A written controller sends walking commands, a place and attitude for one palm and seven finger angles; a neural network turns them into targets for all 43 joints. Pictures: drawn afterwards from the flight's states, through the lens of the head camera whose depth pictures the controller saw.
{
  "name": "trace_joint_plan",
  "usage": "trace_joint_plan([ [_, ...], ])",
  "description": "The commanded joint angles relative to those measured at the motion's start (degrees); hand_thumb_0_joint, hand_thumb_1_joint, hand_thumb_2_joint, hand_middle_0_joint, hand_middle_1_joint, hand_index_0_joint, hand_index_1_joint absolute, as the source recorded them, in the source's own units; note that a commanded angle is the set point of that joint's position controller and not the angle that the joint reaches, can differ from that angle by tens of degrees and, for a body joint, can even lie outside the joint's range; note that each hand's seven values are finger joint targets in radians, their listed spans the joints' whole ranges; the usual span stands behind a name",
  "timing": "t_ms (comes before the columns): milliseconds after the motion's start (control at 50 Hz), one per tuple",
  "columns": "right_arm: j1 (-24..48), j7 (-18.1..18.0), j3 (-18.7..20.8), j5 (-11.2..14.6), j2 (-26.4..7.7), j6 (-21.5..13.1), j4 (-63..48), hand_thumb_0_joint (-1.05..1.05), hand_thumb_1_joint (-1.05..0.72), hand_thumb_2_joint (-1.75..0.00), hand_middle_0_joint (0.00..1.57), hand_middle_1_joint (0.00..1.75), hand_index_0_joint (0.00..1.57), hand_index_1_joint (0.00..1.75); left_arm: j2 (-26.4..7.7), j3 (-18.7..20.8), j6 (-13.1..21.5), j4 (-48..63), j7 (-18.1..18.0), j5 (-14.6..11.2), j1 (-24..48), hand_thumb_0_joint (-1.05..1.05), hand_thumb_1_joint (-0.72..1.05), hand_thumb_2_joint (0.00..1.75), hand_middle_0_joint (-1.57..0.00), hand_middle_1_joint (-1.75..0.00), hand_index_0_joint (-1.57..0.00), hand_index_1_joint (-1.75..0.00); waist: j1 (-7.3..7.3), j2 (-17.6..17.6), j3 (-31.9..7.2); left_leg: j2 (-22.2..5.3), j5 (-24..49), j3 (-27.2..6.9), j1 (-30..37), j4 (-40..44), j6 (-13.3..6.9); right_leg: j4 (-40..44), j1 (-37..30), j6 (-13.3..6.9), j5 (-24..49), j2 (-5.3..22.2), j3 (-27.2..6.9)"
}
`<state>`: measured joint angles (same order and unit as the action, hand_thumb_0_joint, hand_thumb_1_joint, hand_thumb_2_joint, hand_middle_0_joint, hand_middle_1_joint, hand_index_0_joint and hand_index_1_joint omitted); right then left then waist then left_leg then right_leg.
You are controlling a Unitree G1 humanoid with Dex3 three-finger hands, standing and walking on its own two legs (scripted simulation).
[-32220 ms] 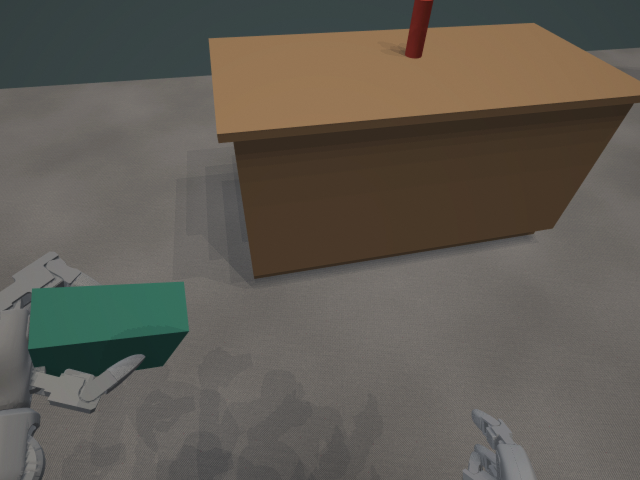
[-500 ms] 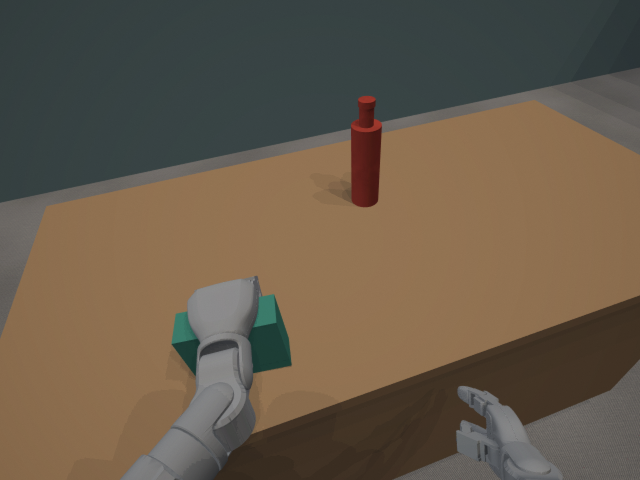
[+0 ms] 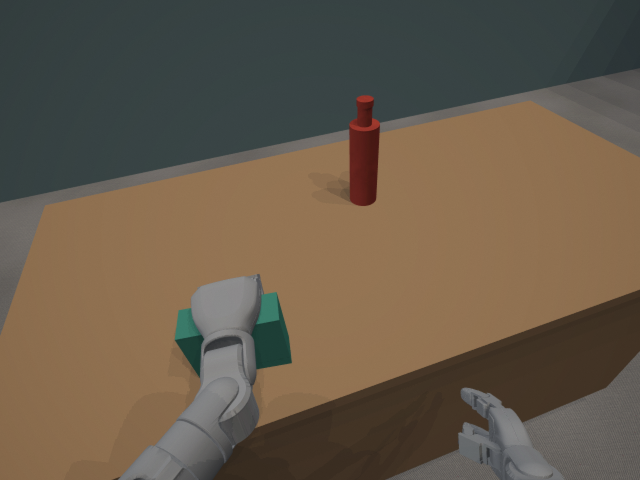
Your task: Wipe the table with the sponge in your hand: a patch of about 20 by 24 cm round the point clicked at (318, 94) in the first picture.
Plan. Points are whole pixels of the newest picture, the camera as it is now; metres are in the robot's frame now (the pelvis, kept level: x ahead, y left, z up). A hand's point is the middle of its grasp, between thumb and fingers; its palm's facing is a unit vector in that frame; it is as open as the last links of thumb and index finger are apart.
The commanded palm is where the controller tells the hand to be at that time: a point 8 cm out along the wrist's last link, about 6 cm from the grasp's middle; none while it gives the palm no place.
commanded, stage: wipe back along the third lane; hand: left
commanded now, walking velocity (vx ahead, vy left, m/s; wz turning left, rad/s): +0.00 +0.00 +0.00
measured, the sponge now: (240, 344) +0.30 +0.17 +0.00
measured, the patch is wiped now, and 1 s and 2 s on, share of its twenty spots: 0.90 0.90 1.00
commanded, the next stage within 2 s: slide back across to the middle lane in 0.18 s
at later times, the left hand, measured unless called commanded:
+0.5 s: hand (230, 328) +0.30 +0.17 +0.04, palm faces +0.04 -0.14 -0.99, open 9.2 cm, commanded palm +0.24 +0.17 +0.09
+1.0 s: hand (189, 349) +0.26 +0.21 +0.05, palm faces +0.04 -0.18 -0.98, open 9.3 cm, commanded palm +0.21 +0.22 +0.10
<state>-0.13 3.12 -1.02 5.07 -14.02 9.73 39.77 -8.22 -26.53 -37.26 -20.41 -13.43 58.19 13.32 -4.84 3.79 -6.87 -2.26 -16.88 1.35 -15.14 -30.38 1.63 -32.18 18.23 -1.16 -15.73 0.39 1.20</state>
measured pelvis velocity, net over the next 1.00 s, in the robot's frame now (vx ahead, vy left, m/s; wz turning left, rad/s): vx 0.00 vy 0.00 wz -0.03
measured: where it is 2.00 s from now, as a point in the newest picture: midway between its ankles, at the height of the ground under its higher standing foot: outside the picture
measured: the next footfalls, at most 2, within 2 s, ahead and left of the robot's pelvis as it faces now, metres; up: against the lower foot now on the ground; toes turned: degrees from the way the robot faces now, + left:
none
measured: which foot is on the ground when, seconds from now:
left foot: down 0.00-1.00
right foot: down 0.00-1.00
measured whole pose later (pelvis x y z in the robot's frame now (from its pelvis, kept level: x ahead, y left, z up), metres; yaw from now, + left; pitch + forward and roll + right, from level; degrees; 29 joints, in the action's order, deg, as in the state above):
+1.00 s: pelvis +0.00 +0.00 +0.01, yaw -1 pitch -2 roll +0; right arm -0.1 1.8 -1.9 4.2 -13.9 6.1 39.0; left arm -14.8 -16.6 -32.0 -2.2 -9.3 56.0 -2.5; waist -5.3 4.2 -4.1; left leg -2.8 -16.0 2.7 -9.0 -26.9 1.4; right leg -28.2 12.4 -1.0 -14.1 -0.4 -0.1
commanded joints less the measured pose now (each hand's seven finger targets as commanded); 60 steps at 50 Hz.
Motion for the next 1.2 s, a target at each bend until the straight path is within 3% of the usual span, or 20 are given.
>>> trace_joint_plan([
  [0, 13.86, -0.06, 2.11, 0.03, -5.32, -3.2, -10.49, 0.0, -0.9, -0.9, 0.2, 0.3, 0.2, 0.3, 2.14, 1.52, 0.61, 4.13, 0.78, -2.96, 5.91, 0.0, 0.1, 1.3, -1.2, -1.6, -1.2, -1.6, -0.39, -10.95, -6.45, 3.53, 10.7, 0.62, 0.5, 2.56, -3.23, 5.79, -4.93, -2.46, 10.9, -1.94, 0.06],
  [160, 13.63, -0.46, 2.16, -0.23, -5.8, -3.22, -9.91, 0.0, -0.9, -0.9, 0.2, 0.3, 0.2, 0.3, -1.48, 5.3, 0.56, 3.98, 0.61, -3.16, 6.4, 0.0, 0.1, 1.3, -1.2, -1.6, -1.2, -1.6, -0.81, -11.14, -7.4, 3.54, 11.0, 0.47, 0.45, 2.75, -3.14, 6.09, -5.99, -2.62, 12.2, -1.97, -0.97],
  [240, 13.96, -0.24, 1.9, 0.0, -5.43, -3.06, -10.31, 0.0, -0.9, -0.9, 0.2, 0.3, 0.2, 0.3, 1.28, 1.85, 0.21, 4.15, 0.92, -2.69, 7.14, 0.0, 0.1, 1.3, -1.2, -1.6, -1.2, -1.6, -0.26, -10.11, -5.84, 3.49, 10.48, 0.59, 0.57, 2.88, -3.16, 6.18, -4.75, -2.49, 10.53, -1.86, -0.29],
  [260, 13.93, -0.32, 2.17, -0.12, -5.71, -3.03, -10.2, 0.0, -0.9, -0.9, 0.2, 0.3, 0.2, 0.3, -1.66, 4.92, 0.42, 4.68, 0.76, -2.76, 6.85, 0.0, 0.1, 1.3, -1.2, -1.6, -1.2, -1.6, -0.68, -9.87, -6.2, 3.44, 10.48, 0.32, 0.56, 3.01, -3.09, 6.39, -5.14, -2.75, 10.35, -2.0, -0.87],
  [300, 14.43, -0.24, 1.96, -0.02, -5.35, -3.12, -10.74, 0.0, -0.9, -0.9, 0.2, 0.3, 0.2, 0.3, -0.94, 4.16, 0.28, 6.01, 0.74, -2.75, 5.1, 0.0, 0.1, 1.3, -1.2, -1.6, -1.2, -1.6, -0.93, -9.68, -6.93, 3.61, 11.45, 0.65, 1.32, 2.88, -3.2, 6.2, -6.22, -2.58, 11.35, -1.83, -0.57],
  [360, 14.86, -0.26, 2.0, -0.24, -5.53, -3.11, -11.05, 0.0, -0.9, -0.9, 0.2, 0.3, 0.2, 0.3, -4.27, 7.31, 0.2, 9.49, 0.65, -2.96, 3.88, 0.0, 0.1, 1.3, -1.2, -1.6, -1.2, -1.6, -1.69, -9.33, -7.93, 3.55, 12.57, 0.2, 1.91, 3.37, -3.21, 6.46, -8.03, -2.75, 12.71, -1.85, -1.25],
  [500, 15.87, 0.07, 1.42, -0.12, -5.15, -3.94, -11.92, 0.0, -0.9, -0.9, 0.2, 0.3, 0.2, 0.3, -5.78, 6.93, -0.65, 15.6, 1.91, -1.32, -1.3, 0.0, 0.1, 1.3, -1.2, -1.6, -1.2, -1.6, -1.85, -7.8, -5.93, 3.7, 15.07, 0.25, 4.14, 3.84, -3.39, 7.11, -9.21, -2.72, 14.6, -1.83, -1.91],
  [560, 15.67, -0.27, 1.58, -0.41, -5.62, -4.44, -11.8, 0.0, -0.9, -0.9, 0.2, 0.3, 0.2, 0.3, -10.56, 11.44, 0.07, 18.82, 2.37, -1.26, -2.23, 0.0, 0.1, 1.3, -1.2, -1.6, -1.2, -1.6, -2.33, -7.13, -5.78, 3.66, 15.24, -0.22, 4.87, 4.2, -3.42, 7.74, -9.82, -2.97, 14.48, -2.05, -3.02],
  [600, 15.79, -0.46, 1.33, -0.4, -5.16, -4.66, -11.93, 0.0, -0.9, -0.9, 0.2, 0.3, 0.2, 0.3, -8.56, 9.08, 0.45, 19.5, 2.84, -0.89, -2.38, 0.0, 0.1, 1.3, -1.2, -1.6, -1.2, -1.6, -1.84, -6.4, -4.2, 3.54, 14.88, -0.17, 5.39, 4.51, -3.48, 7.99, -8.63, -2.86, 12.4, -2.02, -2.29],
  [660, 15.21, -0.93, 1.47, -0.63, -5.62, -5.28, -11.58, 0.0, -0.9, -0.9, 0.2, 0.3, 0.2, 0.3, -11.98, 12.35, 1.66, 20.58, 3.23, -0.67, -3.05, 0.0, 0.1, 1.3, -1.2, -1.6, -1.2, -1.6, -2.21, -5.7, -4.49, 3.63, 14.43, -0.72, 5.91, 4.86, -3.47, 8.85, -8.84, -3.19, 11.64, -2.25, -3.74],
  [740, 14.72, -1.19, 1.45, -0.73, -5.49, -6.05, -11.53, 0.0, -0.9, -0.9, 0.2, 0.3, 0.2, 0.3, -10.8, 11.51, 2.87, 20.55, 3.43, -0.17, -4.77, 0.0, 0.1, 1.3, -1.2, -1.6, -1.2, -1.6, -2.17, -6.83, -4.59, 3.6, 15.15, -0.64, 5.98, 4.72, -3.56, 8.35, -8.82, -3.09, 12.91, -2.18, -3.22],
  [760, 14.37, -1.18, 1.72, -0.83, -5.71, -6.2, -11.37, 0.0, -0.9, -0.9, 0.2, 0.3, 0.2, 0.3, -13.49, 14.45, 3.33, 21.29, 3.15, -0.24, -6.23, 0.0, 0.1, 1.3, -1.2, -1.6, -1.2, -1.6, -2.52, -5.77, -5.03, 3.56, 15.42, -0.8, 6.21, 4.83, -3.41, 8.59, -9.43, -3.33, 13.18, -2.35, -3.92],
  [820, 14.49, -1.19, 1.42, -0.83, -5.48, -6.6, -11.58, 0.0, -0.9, -0.9, 0.2, 0.3, 0.2, 0.3, -12.9, 14.29, 3.84, 22.12, 2.88, -0.66, -9.32, 0.0, 0.1, 1.3, -1.2, -1.6, -1.2, -1.6, -2.68, -6.81, -4.71, 3.58, 16.26, -0.42, 5.96, 4.66, -3.33, 8.39, -10.11, -2.98, 15.66, -2.07, -3.85],
  [860, 14.28, -1.42, 1.65, -1.03, -6.06, -6.71, -11.21, 0.0, -0.9, -0.9, 0.2, 0.3, 0.2, 0.3, -16.64, 18.16, 4.18, 23.34, 2.58, -0.95, -9.91, 0.0, 0.1, 1.3, -1.2, -1.6, -1.2, -1.6, -2.9, -6.98, -4.98, 3.65, 15.87, -0.87, 6.06, 4.84, -3.21, 8.85, -10.77, -3.16, 15.3, -2.23, -5.08],
  [900, 14.85, -1.53, 1.41, -0.81, -5.56, -6.85, -11.63, 0.0, -0.9, -0.9, 0.2, 0.3, 0.2, 0.3, -13.69, 15.4, 3.83, 23.46, 2.96, -1.12, -10.89, 0.0, 0.1, 1.3, -1.2, -1.6, -1.2, -1.6, -2.62, -6.22, -2.83, 3.62, 15.23, -0.68, 5.89, 5.19, -3.34, 9.28, -9.51, -2.91, 12.97, -2.06, -4.05],
  [960, 14.49, -1.84, 1.59, -1.03, -5.96, -7.31, -11.58, 0.0, -0.9, -0.9, 0.2, 0.3, 0.2, 0.3, -15.79, 16.99, 4.31, 24.77, 3.48, -0.78, -10.54, 0.0, 0.1, 1.3, -1.2, -1.6, -1.2, -1.6, -2.73, -5.27, -3.3, 3.64, 14.47, -1.24, 6.45, 5.51, -3.44, 9.86, -9.24, -3.16, 10.78, -2.24, -4.54],
  [1020, 14.24, -2.23, 1.41, -1.03, -5.73, -7.83, -11.25, 0.0, -0.9, -0.9, 0.2, 0.3, 0.2, 0.3, -13.46, 13.86, 4.72, 23.08, 4.36, -0.03, -7.81, 0.0, 0.1, 1.3, -1.2, -1.6, -1.2, -1.6, -1.67, -5.99, -1.11, 3.55, 12.71, -1.18, 6.4, 5.66, -3.65, 10.72, -6.83, -2.89, 7.63, -2.11, -4.04],
  [1060, 13.3, -2.84, 1.64, -1.28, -6.17, -8.2, -10.37, 0.0, -0.9, -0.9, 0.2, 0.3, 0.2, 0.3, -16.59, 16.48, 5.42, 21.66, 4.29, 0.69, -3.93, 0.0, 0.1, 1.3, -1.2, -1.6, -1.2, -1.6, -1.41, -6.11, -1.79, 3.62, 11.42, -1.4, 6.52, 5.79, -3.78, 11.1, -6.45, -3.1, 6.18, -2.36, -4.84],
  [1120, 12.93, -3.74, 1.32, -1.18, -6.11, -8.44, -9.59, 0.0, -0.9, -0.9, 0.2, 0.3, 0.2, 0.3, -14.96, 15.8, 6.1, 16.91, 4.09, 0.69, -1.31, 0.0, 0.1, 1.3, -1.2, -1.6, -1.2, -1.6, -1.22, -7.03, -0.96, 3.63, 9.91, -1.27, 5.35, 6.17, -3.56, 10.87, -5.25, -2.86, 4.58, -2.2, -3.46],
  [1180, 12.2, -4.59, 1.63, -1.44, -6.12, -8.84, -9.65, 0.0, -0.9, -0.9, 0.2, 0.3, 0.2, 0.3, -15.72, 16.59, 7.28, 17.05, 3.47, 1.26, 3.81, 0.0, 0.1, 1.3, -1.2, -1.6, -1.2, -1.6, -1.36, -5.18, -5.14, 3.92, 9.5, -0.73, 5.71, 6.12, -3.79, 10.28, -6.41, -2.89, 4.77, -1.93, -3.13],
])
